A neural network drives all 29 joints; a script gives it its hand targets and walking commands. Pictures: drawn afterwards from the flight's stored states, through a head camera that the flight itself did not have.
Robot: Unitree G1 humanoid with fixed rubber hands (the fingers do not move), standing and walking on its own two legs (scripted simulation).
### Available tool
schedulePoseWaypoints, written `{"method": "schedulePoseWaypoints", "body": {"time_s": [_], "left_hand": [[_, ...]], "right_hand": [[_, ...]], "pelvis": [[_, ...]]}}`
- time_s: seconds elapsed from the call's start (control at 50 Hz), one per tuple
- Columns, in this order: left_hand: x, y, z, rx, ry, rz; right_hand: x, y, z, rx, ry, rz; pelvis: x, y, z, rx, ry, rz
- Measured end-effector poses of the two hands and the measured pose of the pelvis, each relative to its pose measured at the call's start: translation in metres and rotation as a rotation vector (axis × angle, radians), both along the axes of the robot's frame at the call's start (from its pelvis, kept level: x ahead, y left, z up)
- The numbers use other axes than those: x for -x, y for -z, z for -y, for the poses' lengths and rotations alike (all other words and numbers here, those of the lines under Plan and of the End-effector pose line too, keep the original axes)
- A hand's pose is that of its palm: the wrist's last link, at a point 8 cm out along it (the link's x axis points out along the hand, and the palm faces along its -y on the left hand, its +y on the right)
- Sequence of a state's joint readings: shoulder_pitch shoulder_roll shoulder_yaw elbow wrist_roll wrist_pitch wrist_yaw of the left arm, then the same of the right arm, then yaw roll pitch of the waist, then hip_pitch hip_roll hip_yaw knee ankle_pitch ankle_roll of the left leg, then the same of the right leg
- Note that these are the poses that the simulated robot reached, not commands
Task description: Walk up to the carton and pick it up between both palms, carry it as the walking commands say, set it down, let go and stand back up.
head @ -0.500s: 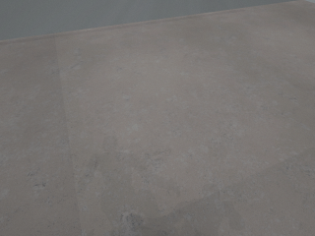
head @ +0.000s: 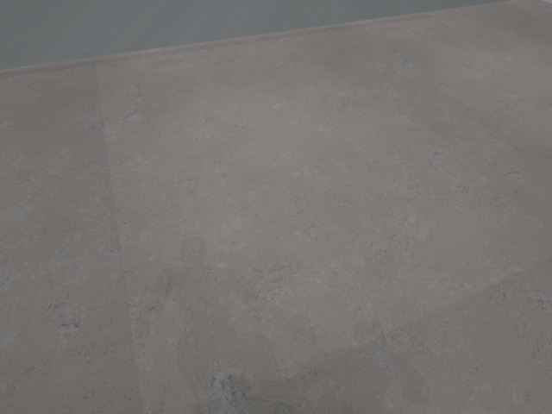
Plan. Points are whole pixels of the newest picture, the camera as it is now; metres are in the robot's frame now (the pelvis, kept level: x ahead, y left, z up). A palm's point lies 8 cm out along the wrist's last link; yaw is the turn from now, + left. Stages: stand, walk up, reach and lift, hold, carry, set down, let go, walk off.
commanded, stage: stand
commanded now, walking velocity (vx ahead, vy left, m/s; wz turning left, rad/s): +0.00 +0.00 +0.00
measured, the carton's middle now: out of the picture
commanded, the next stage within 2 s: walk up in 0.20 s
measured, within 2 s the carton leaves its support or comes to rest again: neither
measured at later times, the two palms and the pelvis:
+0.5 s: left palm out of the picture +0.16 +0.31 -0.08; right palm out of the picture +0.09 -0.36 -0.08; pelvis +0.01 -0.01 +0.00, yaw -9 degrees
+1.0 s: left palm (236, 263) +0.43 +0.08 -0.07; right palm out of the picture +0.08 -0.52 -0.06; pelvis +0.16 -0.15 -0.01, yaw -33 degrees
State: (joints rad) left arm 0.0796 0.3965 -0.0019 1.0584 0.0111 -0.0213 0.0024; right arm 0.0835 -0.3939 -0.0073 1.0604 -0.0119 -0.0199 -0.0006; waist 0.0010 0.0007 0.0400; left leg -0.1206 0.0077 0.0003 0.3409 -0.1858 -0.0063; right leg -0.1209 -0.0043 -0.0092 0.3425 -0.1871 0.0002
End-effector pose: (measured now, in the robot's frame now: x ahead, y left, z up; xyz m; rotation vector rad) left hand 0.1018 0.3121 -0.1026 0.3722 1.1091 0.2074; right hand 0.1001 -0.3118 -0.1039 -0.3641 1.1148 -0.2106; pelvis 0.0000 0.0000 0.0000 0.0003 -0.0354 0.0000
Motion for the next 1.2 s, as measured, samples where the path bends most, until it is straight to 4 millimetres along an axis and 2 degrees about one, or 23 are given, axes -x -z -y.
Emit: {"method": "schedulePoseWaypoints", "body": {"time_s": [0.38,0.44,0.48,0.54,0.6,0.66,0.72,0.76,0.8,0.86,0.9,0.96,1.0,1.04,1.08,1.12,1.2], "left_hand": [[-0.004,0.0,-0.001,-0.001,-0.004,-0.003],[-0.019,-0.005,0.0,0.026,0.069,0.01],[-0.042,-0.013,0.004,0.037,0.145,0.026],[-0.086,-0.03,0.014,0.039,0.245,0.065],[-0.138,-0.045,0.035,0.037,0.331,0.115],[-0.195,-0.056,0.075,0.037,0.415,0.183],[-0.246,-0.059,0.125,0.028,0.483,0.273],[-0.263,-0.055,0.153,0.026,0.503,0.307],[-0.265,-0.05,0.175,0.041,0.514,0.274],[-0.27,-0.044,0.198,0.061,0.524,0.208],[-0.28,-0.042,0.208,0.067,0.542,0.186],[-0.306,-0.039,0.22,0.074,0.569,0.171],[-0.33,-0.035,0.228,0.079,0.59,0.168],[-0.364,-0.029,0.239,0.079,0.62,0.176],[-0.406,-0.02,0.26,0.075,0.678,0.198],[-0.442,-0.015,0.296,0.095,0.749,0.213],[-0.496,-0.021,0.376,0.177,0.883,0.207]], "right_hand": [[-0.003,0.0,0.001,0.003,0.004,-0.004],[-0.006,-0.008,0.016,0.017,0.049,0.081],[0.001,-0.018,0.038,0.059,0.093,0.142],[0.019,-0.035,0.076,0.134,0.154,0.186],[0.04,-0.045,0.114,0.191,0.216,0.196],[0.062,-0.047,0.149,0.223,0.284,0.177],[0.081,-0.036,0.185,0.237,0.343,0.136],[0.084,-0.027,0.2,0.227,0.374,0.118],[0.071,-0.027,0.203,0.196,0.381,0.148],[0.049,-0.029,0.202,0.154,0.364,0.182],[0.04,-0.03,0.201,0.135,0.364,0.175],[0.029,-0.034,0.201,0.129,0.389,0.156],[0.021,-0.039,0.204,0.142,0.414,0.153],[0.017,-0.046,0.207,0.176,0.449,0.155],[0.027,-0.049,0.213,0.249,0.499,0.152],[0.046,-0.054,0.21,0.291,0.588,0.127],[0.071,-0.072,0.197,0.313,0.725,0.071]], "pelvis": [[-0.005,-0.001,0.0,0.0,0.001,-0.002],[-0.005,0.003,0.001,-0.015,0.075,-0.033],[-0.008,0.004,0.004,-0.025,0.134,-0.05],[-0.015,0.004,0.014,-0.035,0.216,-0.052],[-0.027,0.006,0.03,-0.037,0.283,-0.044],[-0.042,0.011,0.055,-0.036,0.337,-0.038],[-0.06,0.025,0.088,-0.034,0.372,-0.041],[-0.068,0.03,0.104,-0.024,0.405,-0.051],[-0.078,0.026,0.114,-0.015,0.432,-0.055],[-0.097,0.016,0.128,-0.014,0.475,-0.056],[-0.112,0.012,0.136,-0.013,0.502,-0.058],[-0.137,0.009,0.147,-0.007,0.543,-0.059],[-0.156,0.008,0.153,-0.003,0.571,-0.057],[-0.178,0.012,0.159,-0.003,0.606,-0.051],[-0.199,0.024,0.163,0.003,0.645,-0.053],[-0.214,0.026,0.17,-0.021,0.682,-0.053],[-0.243,0.011,0.189,-0.032,0.768,-0.042]]}}
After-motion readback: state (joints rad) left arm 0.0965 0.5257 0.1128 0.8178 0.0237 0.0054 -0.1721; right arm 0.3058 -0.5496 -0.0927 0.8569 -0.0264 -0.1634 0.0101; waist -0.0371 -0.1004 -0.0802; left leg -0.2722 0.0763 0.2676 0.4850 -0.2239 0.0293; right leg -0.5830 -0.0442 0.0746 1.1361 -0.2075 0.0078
